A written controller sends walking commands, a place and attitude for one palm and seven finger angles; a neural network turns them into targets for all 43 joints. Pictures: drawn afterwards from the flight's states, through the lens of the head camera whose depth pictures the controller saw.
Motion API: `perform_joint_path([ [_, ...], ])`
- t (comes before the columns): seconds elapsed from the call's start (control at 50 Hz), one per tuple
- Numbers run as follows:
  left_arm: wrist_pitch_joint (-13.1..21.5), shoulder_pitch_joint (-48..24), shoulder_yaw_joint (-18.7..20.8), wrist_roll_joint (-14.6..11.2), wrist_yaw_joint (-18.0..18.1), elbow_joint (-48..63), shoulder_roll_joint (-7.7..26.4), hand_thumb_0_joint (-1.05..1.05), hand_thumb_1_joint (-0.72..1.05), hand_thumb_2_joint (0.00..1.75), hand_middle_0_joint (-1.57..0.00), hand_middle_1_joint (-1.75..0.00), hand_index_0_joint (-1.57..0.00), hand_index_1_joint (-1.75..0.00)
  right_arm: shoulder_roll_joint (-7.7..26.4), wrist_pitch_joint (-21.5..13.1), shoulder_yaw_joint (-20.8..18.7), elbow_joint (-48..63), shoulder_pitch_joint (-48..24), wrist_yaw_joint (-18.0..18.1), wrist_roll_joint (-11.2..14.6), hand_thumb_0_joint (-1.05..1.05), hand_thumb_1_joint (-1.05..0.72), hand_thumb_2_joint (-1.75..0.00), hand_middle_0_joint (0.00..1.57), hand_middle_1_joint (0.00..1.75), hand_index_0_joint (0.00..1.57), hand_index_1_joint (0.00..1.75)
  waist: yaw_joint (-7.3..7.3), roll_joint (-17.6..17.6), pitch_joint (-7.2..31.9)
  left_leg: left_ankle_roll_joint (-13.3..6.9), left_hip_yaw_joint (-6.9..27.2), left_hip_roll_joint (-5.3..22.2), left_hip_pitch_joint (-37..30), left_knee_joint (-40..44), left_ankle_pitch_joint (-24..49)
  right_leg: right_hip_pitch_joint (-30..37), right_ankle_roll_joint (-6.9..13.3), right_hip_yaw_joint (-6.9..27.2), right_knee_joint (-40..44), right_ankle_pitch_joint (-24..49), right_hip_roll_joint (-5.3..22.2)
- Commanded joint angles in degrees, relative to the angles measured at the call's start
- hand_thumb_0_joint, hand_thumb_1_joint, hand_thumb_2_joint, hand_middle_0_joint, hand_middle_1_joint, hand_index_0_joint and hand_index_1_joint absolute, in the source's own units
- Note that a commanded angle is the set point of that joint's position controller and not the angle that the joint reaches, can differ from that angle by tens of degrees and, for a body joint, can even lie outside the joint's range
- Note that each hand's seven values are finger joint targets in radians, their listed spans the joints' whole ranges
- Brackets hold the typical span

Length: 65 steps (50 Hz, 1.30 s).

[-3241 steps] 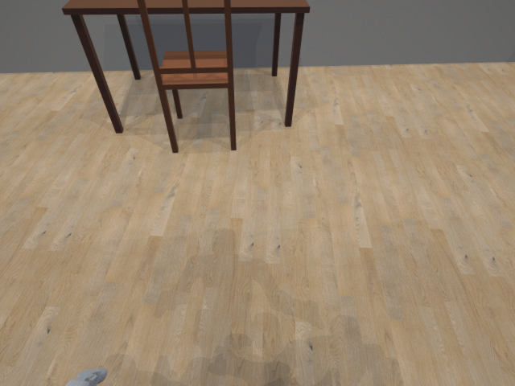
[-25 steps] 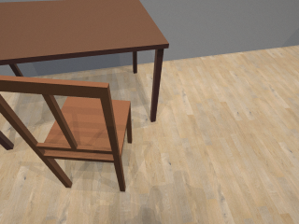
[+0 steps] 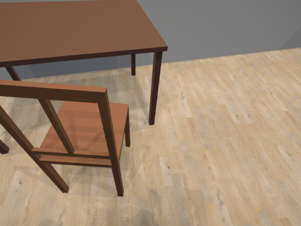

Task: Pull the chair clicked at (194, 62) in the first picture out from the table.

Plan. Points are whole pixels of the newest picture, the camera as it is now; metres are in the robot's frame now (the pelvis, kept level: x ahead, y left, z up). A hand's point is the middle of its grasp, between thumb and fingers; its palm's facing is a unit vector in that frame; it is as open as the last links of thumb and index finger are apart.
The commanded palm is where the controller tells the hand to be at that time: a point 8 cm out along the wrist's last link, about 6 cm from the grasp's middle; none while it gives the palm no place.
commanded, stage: look again from close up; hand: left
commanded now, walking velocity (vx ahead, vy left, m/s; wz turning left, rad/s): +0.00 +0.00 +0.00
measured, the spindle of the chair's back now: (59, 129) +0.43 +0.36 -0.08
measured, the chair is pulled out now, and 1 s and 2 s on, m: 0.24 0.24 0.24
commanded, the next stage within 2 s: none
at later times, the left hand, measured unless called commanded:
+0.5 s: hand out of the picture -0.01 +0.16 -0.18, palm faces +0.03 -0.99 -0.16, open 7.4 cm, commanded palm none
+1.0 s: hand out of the picture -0.02 +0.15 -0.18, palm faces +0.03 -0.99 -0.15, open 7.4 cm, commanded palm none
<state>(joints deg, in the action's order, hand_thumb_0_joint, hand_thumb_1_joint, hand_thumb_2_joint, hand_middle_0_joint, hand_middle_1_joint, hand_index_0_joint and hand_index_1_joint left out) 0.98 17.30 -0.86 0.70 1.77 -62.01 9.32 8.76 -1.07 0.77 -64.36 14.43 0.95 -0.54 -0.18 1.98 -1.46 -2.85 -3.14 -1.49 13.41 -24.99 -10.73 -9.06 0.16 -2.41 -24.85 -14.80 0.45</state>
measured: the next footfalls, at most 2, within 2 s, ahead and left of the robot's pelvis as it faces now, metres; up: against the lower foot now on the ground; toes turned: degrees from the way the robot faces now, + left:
none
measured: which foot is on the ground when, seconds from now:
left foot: down 0.00-1.00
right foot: down 0.00-1.00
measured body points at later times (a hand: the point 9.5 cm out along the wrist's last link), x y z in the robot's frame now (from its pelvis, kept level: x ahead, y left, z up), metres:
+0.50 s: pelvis +0.01 +0.00 +0.00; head +0.01 +0.01 +0.45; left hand -0.01 +0.21 -0.16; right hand +0.01 -0.23 -0.15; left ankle +0.03 +0.09 -0.74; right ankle -0.02 -0.12 -0.74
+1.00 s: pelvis +0.00 -0.01 +0.00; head +0.01 +0.00 +0.45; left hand -0.02 +0.20 -0.16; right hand +0.00 -0.23 -0.16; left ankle +0.03 +0.09 -0.74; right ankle -0.02 -0.12 -0.74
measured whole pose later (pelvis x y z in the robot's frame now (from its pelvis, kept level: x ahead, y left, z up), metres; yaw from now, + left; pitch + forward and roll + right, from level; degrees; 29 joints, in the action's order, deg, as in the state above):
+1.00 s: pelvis +0.00 -0.01 +0.00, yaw +0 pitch -1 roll +0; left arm 1.1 19.4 -0.7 0.6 1.9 -62.9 8.1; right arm 7.8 -1.2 0.8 -65.5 16.0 1.4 -0.4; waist -0.4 1.5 -1.3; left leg -1.9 -2.8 -1.1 12.0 -23.3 -10.2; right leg -8.0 1.0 -2.7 -23.9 -14.8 -0.1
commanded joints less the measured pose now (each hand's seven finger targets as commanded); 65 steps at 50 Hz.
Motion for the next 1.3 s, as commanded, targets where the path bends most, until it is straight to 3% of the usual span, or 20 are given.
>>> perform_joint_path([
  [0.0,0.56,4.77,0.73,0.07,0.49,1.24,4.99,0.00,0.90,0.90,-0.20,-0.30,-0.20,-0.30,6.40,-0.70,-1.01,1.86,2.32,0.36,-0.03,0.00,-0.90,-0.90,0.20,0.30,0.20,0.30,-0.03,-2.42,-2.00,0.45,8.38,7.22,0.35,6.37,0.93,-2.25,1.74,5.41,4.96,3.11,5.54],
  [0.64,0.60,6.59,0.79,0.03,0.62,0.24,3.92,0.00,0.90,0.90,-0.20,-0.30,-0.20,-0.30,5.51,-0.87,-0.87,0.71,4.05,0.70,0.05,0.00,-0.90,-0.90,0.20,0.30,0.20,0.30,0.05,-2.05,-1.54,0.47,8.01,7.21,-2.09,6.58,3.49,-2.00,1.81,5.33,5.74,4.12,5.68],
  [0.8,0.53,6.87,0.75,0.08,0.61,0.08,3.66,0.00,0.90,0.90,-0.20,-0.30,-0.20,-0.30,5.11,-0.71,-0.80,0.57,4.28,0.74,0.05,0.00,-0.90,-0.90,0.20,0.30,0.20,0.30,0.03,-2.09,-3.73,0.69,7.83,7.15,-0.89,7.08,1.48,-2.99,1.88,5.52,6.23,2.80,5.49],
  [1.02,0.81,7.23,0.83,-0.04,0.65,0.37,3.68,0.00,0.90,0.90,-0.20,-0.30,-0.20,-0.30,4.80,-0.87,-0.78,0.44,4.97,0.78,0.09,0.00,-0.90,-0.90,0.20,0.30,0.20,0.30,-0.05,-1.34,-1.74,0.72,7.53,7.08,-1.85,5.89,4.30,-1.87,2.07,5.79,6.23,4.47,5.58],
  [1.12,0.69,7.49,0.80,-0.06,0.58,0.13,3.43,0.00,0.90,0.90,-0.20,-0.30,-0.20,-0.30,4.34,-0.66,-0.74,0.23,4.90,0.78,0.06,0.00,-0.90,-0.90,0.20,0.30,0.20,0.30,-0.20,-2.08,-3.88,0.91,7.45,6.93,-0.77,6.52,1.36,-3.24,2.16,5.87,6.68,2.33,5.45],
  [1.28,0.76,7.72,0.73,-0.03,0.57,0.16,3.20,0.00,0.90,0.90,-0.20,-0.30,-0.20,-0.30,4.31,-0.59,-0.79,0.17,5.28,0.81,0.03,0.00,-0.90,-0.90,0.20,0.30,0.20,0.30,-0.02,-1.30,-3.53,0.95,7.54,6.96,-1.07,6.13,1.58,-3.70,2.28,6.15,6.75,2.06,5.35],
])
